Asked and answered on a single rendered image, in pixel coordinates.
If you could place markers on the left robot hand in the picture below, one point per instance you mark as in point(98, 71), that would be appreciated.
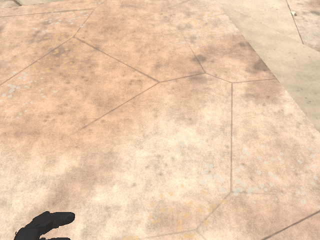
point(43, 223)

